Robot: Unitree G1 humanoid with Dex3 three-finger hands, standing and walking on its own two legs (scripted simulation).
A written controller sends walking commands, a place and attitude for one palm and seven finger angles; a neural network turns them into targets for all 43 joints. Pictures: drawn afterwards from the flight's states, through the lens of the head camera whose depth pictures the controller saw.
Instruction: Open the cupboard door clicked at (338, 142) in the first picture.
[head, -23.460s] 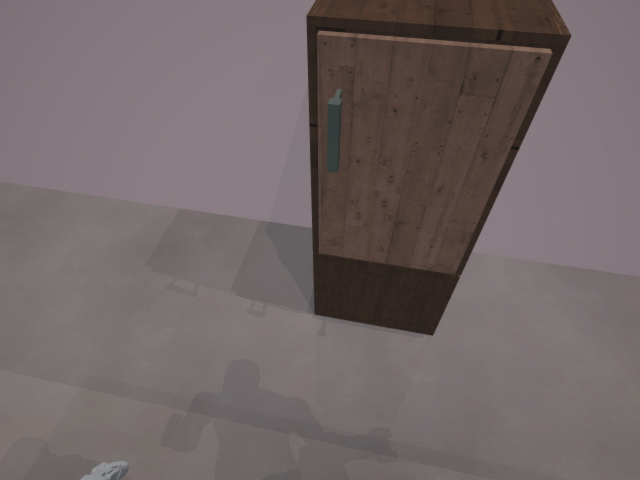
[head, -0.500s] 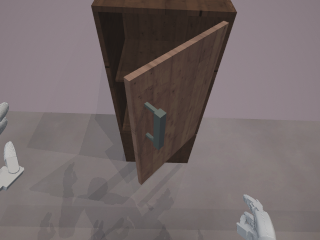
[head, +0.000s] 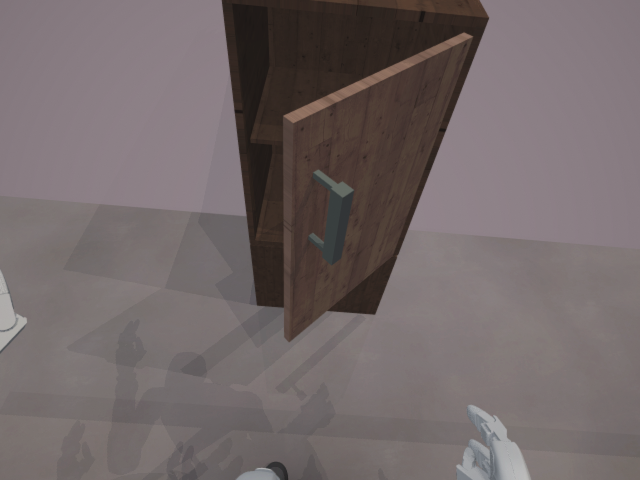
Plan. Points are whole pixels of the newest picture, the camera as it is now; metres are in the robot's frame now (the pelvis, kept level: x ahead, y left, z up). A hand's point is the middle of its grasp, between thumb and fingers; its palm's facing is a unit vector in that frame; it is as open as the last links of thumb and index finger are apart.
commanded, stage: step back with the hand held close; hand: left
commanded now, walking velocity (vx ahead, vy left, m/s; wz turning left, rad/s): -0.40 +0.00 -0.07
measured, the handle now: (326, 219) +0.46 +0.03 +0.04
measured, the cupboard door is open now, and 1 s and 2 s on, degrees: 46 46 46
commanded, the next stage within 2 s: stop stepping back and stand still in 0.24 s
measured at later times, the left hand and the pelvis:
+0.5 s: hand (27, 468) +0.11 +0.22 +0.16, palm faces +0.26 -0.81 -0.52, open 7.5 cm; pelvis -0.11 -0.02 +0.00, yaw -4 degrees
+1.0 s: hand out of the picture +0.03 +0.24 +0.18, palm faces +0.42 -0.77 -0.48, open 7.5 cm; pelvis -0.17 -0.02 +0.00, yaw -1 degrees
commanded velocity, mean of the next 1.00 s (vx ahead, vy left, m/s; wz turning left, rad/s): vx -0.01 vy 0.02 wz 0.00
